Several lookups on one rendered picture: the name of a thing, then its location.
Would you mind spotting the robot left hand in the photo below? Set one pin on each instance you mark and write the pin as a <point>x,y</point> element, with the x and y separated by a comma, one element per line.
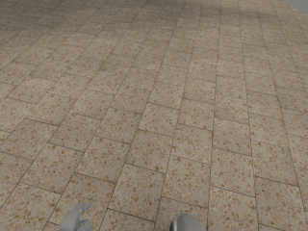
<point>71,219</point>

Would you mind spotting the robot right thigh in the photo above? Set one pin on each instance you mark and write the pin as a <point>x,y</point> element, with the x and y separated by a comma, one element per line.
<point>186,223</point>

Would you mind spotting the right robot shin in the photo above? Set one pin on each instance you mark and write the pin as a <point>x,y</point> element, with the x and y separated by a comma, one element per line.
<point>184,214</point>

